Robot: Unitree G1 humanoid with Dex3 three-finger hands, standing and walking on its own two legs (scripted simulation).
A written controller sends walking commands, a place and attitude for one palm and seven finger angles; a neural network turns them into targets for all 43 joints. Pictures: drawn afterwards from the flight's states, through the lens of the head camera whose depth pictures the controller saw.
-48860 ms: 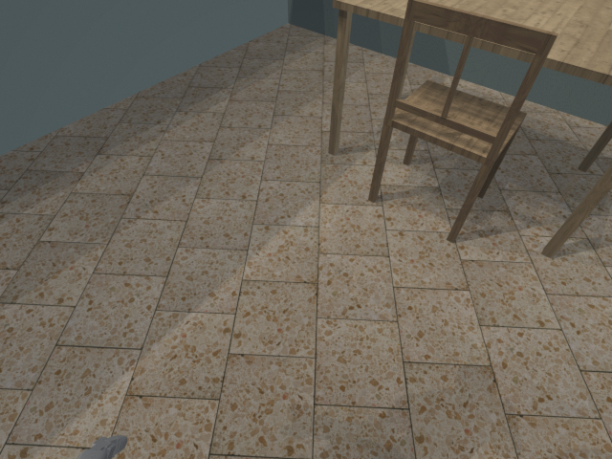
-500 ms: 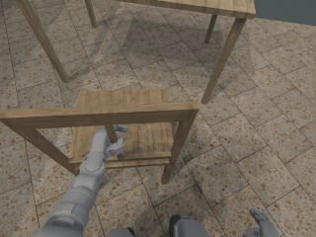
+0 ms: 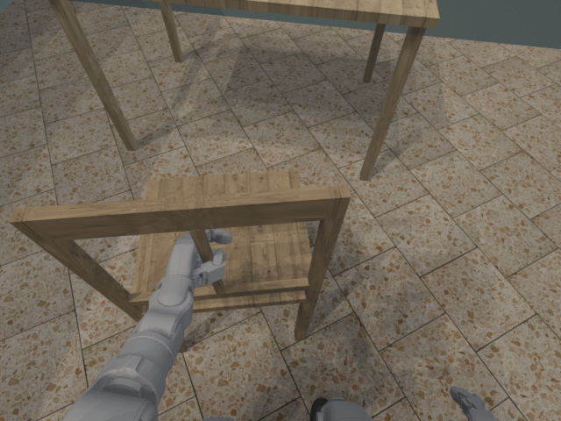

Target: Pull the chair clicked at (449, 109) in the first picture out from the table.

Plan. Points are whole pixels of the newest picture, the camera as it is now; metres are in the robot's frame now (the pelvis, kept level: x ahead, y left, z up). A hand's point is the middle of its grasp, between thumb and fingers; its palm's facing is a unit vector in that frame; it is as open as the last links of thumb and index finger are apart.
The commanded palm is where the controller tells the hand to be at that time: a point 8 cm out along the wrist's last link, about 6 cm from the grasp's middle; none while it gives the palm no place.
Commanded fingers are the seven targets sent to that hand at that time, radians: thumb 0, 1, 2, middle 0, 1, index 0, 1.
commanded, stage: stop walking, hand still on the chair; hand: left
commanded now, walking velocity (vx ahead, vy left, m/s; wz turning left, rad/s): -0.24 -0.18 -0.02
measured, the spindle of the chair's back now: (210, 263) +0.37 +0.13 -0.09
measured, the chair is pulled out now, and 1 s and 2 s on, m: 0.62 0.69 0.69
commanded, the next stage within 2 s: open the thumb and straighten the fingers in 0.92 s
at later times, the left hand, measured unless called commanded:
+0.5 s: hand (215, 307) +0.28 +0.11 -0.06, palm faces -0.02 -0.98 -0.17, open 4.9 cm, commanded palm +0.26 +0.16 -0.05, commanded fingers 0.00 0.90 0.90 -0.50 -1.45 -0.50 -1.45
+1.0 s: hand (214, 308) +0.28 +0.11 -0.06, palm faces -0.07 -0.98 -0.16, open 4.9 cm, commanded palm +0.26 +0.17 -0.04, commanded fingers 0.00 0.90 0.90 -0.50 -1.45 -0.50 -1.45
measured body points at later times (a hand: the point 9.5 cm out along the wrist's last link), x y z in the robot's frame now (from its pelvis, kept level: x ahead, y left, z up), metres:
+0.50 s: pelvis -0.01 -0.01 +0.01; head +0.01 -0.03 +0.46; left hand +0.28 +0.16 -0.04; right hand +0.08 -0.28 -0.12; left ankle -0.01 +0.14 -0.73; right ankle +0.01 -0.13 -0.73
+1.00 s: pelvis +0.00 +0.00 +0.01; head +0.03 -0.01 +0.46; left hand +0.28 +0.16 -0.05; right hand +0.12 -0.23 -0.11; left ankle -0.01 +0.14 -0.73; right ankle +0.01 -0.13 -0.73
